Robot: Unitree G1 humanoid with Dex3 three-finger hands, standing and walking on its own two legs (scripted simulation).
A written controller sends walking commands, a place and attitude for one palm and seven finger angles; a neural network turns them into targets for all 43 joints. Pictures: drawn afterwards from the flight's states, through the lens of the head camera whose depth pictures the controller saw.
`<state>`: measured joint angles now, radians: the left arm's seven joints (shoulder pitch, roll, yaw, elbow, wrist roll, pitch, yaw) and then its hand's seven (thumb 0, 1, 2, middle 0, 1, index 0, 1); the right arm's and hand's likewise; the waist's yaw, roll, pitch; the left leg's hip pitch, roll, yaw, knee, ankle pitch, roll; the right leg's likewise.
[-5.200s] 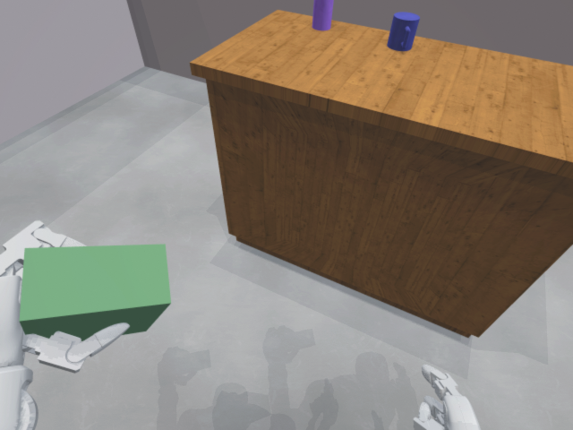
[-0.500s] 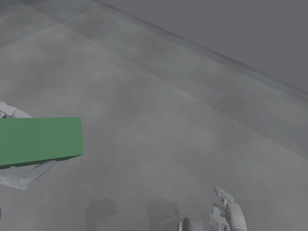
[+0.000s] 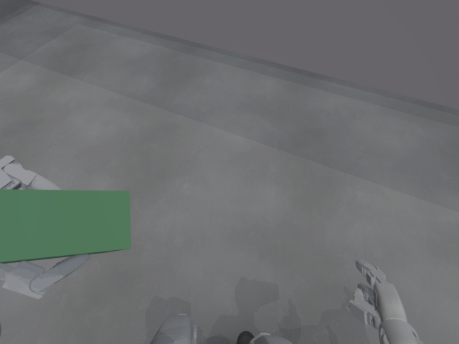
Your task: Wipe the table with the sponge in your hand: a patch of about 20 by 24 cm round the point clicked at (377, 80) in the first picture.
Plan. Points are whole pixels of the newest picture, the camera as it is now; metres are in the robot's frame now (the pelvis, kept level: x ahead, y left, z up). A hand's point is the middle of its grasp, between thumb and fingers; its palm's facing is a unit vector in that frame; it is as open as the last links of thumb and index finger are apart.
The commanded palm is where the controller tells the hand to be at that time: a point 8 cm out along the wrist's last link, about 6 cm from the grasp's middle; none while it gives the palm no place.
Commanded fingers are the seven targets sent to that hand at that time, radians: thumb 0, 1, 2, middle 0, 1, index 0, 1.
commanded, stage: walk to a spot facing it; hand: left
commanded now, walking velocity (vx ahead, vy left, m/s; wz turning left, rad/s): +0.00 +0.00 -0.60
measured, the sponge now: (80, 227) +0.23 +0.19 +0.17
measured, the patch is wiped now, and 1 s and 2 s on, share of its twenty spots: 0.00 0.00 0.00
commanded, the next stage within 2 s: turn to face it in 0.58 s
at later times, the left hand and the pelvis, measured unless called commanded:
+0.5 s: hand (52, 227) +0.22 +0.21 +0.19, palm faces +0.16 -0.86 -0.49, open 10.1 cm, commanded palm +0.18 +0.25 +0.18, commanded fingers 0.00 0.10 1.30 -1.20 -1.60 -1.20 -1.60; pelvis -0.05 +0.03 +0.00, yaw -17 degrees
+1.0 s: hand (167, 252) +0.20 +0.07 +0.19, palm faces -0.15 -0.80 -0.57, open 10.1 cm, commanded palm +0.18 +0.14 +0.18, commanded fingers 0.00 0.10 1.30 -1.20 -1.60 -1.20 -1.60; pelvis -0.11 +0.00 -0.01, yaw -35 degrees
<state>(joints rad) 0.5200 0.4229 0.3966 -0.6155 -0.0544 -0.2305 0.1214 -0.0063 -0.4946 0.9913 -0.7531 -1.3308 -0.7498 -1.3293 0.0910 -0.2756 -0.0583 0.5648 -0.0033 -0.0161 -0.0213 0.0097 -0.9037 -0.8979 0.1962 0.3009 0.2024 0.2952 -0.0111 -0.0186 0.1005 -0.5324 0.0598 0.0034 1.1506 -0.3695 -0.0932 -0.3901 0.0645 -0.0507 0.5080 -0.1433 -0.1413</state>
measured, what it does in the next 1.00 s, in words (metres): walks backwards, turning right: left foot, then right foot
